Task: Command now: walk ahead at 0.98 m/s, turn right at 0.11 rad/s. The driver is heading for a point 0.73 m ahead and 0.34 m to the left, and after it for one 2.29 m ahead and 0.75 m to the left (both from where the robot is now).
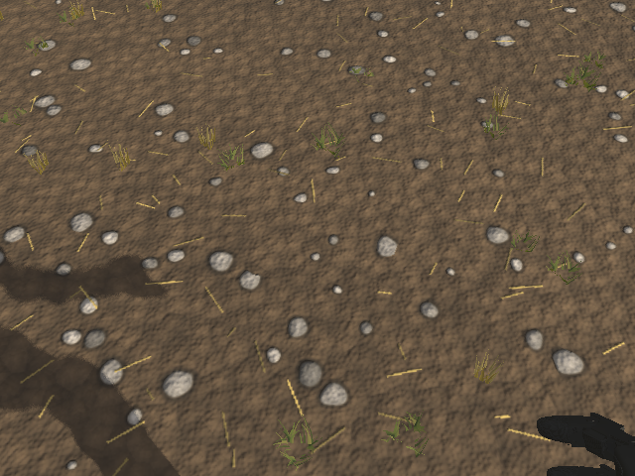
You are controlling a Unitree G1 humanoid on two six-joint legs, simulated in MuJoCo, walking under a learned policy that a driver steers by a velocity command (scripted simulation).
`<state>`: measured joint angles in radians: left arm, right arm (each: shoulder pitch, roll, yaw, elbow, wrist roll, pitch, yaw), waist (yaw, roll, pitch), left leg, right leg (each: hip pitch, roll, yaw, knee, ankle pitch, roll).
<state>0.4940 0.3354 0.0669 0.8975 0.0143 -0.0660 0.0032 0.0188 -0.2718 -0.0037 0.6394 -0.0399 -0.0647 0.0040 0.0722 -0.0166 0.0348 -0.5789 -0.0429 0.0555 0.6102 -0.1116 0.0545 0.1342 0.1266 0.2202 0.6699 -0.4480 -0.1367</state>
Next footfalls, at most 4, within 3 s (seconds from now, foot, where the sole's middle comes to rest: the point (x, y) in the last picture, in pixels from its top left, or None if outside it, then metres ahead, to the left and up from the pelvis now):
0.38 right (415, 421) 0.55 -0.11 -0.74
0.80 left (271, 283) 0.87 0.22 -0.74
1.20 right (226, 152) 1.31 0.40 -0.74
1.64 left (114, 96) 1.54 0.79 -0.74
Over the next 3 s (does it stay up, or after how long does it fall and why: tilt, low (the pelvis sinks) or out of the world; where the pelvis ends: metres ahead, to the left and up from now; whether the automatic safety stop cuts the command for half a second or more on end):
stays up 2.68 0.67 0.02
